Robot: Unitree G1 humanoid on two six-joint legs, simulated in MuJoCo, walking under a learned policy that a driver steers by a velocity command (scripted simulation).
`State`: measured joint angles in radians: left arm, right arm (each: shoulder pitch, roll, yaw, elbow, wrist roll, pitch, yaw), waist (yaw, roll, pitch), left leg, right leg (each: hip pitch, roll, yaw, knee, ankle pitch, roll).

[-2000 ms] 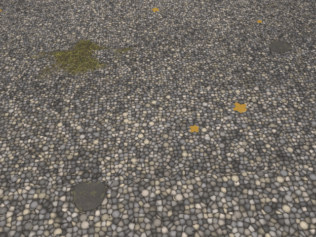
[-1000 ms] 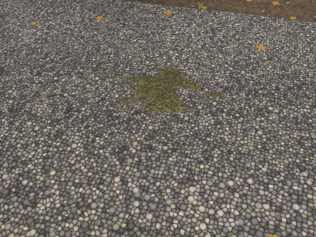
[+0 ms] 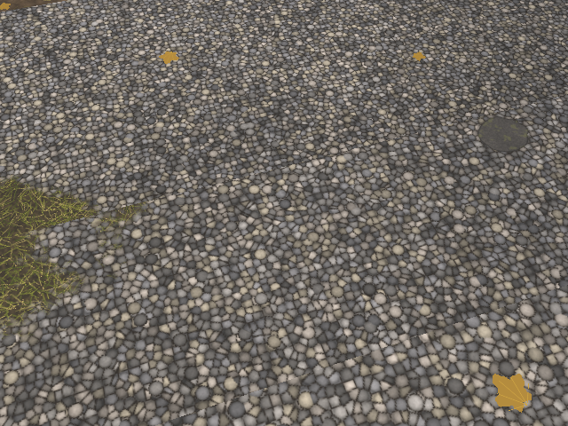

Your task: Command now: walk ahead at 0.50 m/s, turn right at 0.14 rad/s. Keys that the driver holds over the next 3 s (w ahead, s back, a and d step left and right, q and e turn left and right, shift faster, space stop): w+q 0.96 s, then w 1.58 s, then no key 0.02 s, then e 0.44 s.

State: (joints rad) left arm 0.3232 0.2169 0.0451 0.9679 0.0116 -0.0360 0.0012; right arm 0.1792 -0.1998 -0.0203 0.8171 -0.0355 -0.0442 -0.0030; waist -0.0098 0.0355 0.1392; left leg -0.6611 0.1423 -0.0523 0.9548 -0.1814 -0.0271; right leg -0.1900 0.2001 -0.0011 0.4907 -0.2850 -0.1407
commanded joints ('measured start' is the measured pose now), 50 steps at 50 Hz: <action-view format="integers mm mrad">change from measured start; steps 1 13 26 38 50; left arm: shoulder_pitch -2 -26 -196 -588 214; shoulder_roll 131 191 144 250 242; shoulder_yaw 27 25 10 55 57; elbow -56 -97 -159 -319 -95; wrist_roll -9 20 31 34 45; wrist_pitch -36 -29 29 -31 -43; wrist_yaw -8 3 -14 -14 -7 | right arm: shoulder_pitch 85 219 248 528 324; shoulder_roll -83 -233 -234 -302 -157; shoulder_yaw -25 -90 -82 -115 -72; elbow -12 28 16 70 79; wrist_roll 20 43 24 27 25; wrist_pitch -5 27 -3 -34 12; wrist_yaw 9 29 11 -54 -68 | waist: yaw -1 -84 -23 -195 129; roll -83 83 49 61 -193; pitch -146 -182 -190 -6 -228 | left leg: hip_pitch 251 823 553 1101 145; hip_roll -28 177 -14 66 -377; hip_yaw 54 -587 -284 -569 -189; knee -149 -674 -721 -525 931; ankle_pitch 190 -255 353 230 -710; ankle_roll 47 370 262 327 109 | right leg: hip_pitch -64 -555 -377 -1049 515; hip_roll -324 -174 -242 -277 -422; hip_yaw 182 43 7 184 149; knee -183 825 492 339 -156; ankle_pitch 616 -155 295 90 1174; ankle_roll -107 76 167 169 164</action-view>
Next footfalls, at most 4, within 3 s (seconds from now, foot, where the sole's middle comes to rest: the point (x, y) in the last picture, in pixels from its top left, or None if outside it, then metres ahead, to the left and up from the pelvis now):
0.20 left None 0.28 0.13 -0.76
1.00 right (288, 311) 0.76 0.00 -0.95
1.44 left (200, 278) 0.86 0.26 -0.95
1.90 right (219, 212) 1.10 0.22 -0.95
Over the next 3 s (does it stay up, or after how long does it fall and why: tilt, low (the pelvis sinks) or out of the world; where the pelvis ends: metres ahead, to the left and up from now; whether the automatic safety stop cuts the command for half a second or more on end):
stays up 1.44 0.56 -0.38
